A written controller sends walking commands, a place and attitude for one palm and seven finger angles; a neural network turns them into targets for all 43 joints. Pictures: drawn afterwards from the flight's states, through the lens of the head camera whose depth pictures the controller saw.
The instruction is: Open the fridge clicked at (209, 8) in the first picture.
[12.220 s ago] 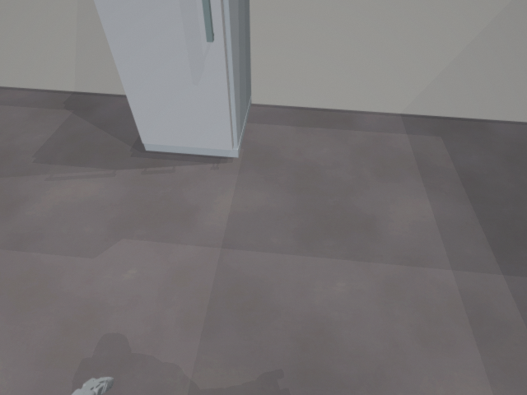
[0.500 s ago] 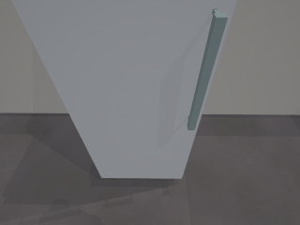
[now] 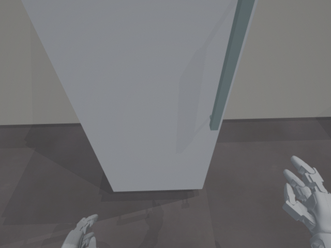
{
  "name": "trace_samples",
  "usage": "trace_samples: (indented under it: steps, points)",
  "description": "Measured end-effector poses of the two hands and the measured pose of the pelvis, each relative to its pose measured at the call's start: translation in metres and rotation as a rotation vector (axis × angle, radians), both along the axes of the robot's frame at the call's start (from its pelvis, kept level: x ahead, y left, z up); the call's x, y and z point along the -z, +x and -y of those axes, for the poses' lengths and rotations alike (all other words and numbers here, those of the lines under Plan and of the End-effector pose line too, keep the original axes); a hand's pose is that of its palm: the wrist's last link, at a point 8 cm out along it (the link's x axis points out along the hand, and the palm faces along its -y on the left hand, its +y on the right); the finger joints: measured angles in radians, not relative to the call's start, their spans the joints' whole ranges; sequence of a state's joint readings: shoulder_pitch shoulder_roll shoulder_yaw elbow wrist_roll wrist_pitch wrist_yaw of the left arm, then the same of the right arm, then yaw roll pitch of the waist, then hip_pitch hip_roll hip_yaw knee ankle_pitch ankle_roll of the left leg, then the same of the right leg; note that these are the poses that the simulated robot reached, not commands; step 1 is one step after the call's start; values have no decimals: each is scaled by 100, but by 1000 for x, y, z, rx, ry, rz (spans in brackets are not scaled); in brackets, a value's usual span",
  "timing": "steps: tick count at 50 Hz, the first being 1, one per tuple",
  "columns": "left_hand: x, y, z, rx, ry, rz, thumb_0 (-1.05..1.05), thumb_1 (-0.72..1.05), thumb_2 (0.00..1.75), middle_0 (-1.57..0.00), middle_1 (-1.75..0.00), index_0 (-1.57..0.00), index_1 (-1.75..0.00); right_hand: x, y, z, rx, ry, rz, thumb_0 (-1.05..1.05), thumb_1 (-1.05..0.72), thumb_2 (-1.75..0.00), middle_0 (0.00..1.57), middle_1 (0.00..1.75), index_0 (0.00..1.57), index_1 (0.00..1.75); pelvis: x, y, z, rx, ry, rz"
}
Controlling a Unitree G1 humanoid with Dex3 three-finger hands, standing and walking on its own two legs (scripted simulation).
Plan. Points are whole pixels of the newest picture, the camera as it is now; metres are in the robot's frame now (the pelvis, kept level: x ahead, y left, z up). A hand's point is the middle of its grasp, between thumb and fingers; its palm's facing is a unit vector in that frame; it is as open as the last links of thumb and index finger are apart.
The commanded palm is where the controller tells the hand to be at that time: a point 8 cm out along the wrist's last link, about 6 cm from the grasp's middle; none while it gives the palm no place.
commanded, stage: raise the hand to about handle height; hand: right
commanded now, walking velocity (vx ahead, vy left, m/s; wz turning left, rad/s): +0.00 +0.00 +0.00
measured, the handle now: (224, 74) +0.54 -0.12 +0.15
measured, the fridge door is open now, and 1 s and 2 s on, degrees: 0 0 0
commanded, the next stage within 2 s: move the hooked fingers beside the handle in 1.86 s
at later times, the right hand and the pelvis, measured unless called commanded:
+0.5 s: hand (289, 217) +0.22 -0.25 +0.01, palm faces -0.10 +0.99 -0.05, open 10.5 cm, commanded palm +0.18 -0.30 +0.03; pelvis -0.03 +0.02 -0.05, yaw +0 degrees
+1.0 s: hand (328, 196) +0.24 -0.31 +0.07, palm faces -0.02 +1.00 -0.05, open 13.3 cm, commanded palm +0.21 -0.35 +0.08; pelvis +0.00 -0.04 -0.02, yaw -1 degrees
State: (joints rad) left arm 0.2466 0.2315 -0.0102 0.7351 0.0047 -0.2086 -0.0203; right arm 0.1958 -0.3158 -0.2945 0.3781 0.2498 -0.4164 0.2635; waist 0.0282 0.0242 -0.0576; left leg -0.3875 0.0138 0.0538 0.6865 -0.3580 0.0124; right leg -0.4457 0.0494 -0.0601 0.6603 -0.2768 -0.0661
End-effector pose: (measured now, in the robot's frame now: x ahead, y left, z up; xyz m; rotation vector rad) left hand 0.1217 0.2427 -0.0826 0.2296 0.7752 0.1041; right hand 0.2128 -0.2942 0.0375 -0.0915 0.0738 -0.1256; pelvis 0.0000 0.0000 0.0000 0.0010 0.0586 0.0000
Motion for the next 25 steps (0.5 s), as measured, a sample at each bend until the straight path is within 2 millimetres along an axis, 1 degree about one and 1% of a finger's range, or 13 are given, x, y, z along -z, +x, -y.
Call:
trace_samples:
  steps: [2,5,7,8,10,12,14,16,21,23,25]
  points:
    - [2,10,-4,20,-8,70,1,91,90,-20,-30,-21,-30,12,-7,-5,-93,-2,51,1,-77,-84,21,39,21,39,14,-10,-6,-9,1,-41]
    - [7,21,-14,59,13,158,1,91,90,-20,-30,-21,-30,45,-32,-8,-212,13,12,0,-70,-81,22,43,21,43,37,-24,-15,-13,4,-88]
    - [10,27,-21,81,41,193,1,91,90,-20,-30,-21,-30,63,-51,-3,-217,46,-25,1,-66,-79,22,46,22,46,49,-30,-20,-13,9,-105]
    - [12,28,-24,87,55,204,1,91,90,-20,-30,-21,-30,68,-61,0,-196,62,-24,1,-63,-78,23,47,22,47,54,-33,-22,-11,13,-106]
    - [15,30,-29,97,83,214,1,91,90,-20,-30,-21,-30,68,-74,8,-130,75,25,1,-59,-77,23,50,23,50,61,-36,-25,-3,25,-100]
    - [18,30,-30,110,107,211,1,91,90,-20,-30,-21,-30,57,-80,13,-75,62,106,2,-54,-75,24,53,23,53,65,-38,-28,10,40,-88]
    - [21,28,-28,120,117,206,1,91,90,-20,-30,-21,-30,44,-78,14,-60,46,167,2,-49,-73,24,56,23,56,66,-40,-30,24,53,-75]
    - [23,25,-25,119,115,200,1,91,90,-20,-30,-21,-30,36,-69,11,-93,44,176,2,-45,-71,24,59,23,59,65,-41,-30,35,61,-66]
    - [24,11,-16,77,80,183,1,91,90,-20,-30,-21,-30,32,-32,1,-232,44,16,1,-33,-66,24,66,24,67,56,-39,-27,36,64,-65]
    - [24,5,-13,53,64,172,1,91,90,-20,-30,-21,-30,28,-20,4,-244,44,-27,1,-28,-64,25,69,24,70,51,-36,-24,25,62,-70]
    - [22,-1,-10,31,52,157,1,91,90,-20,-30,-21,-30,20,-11,10,-224,43,-24,1,-24,-62,25,72,25,73,47,-31,-20,13,58,-77]
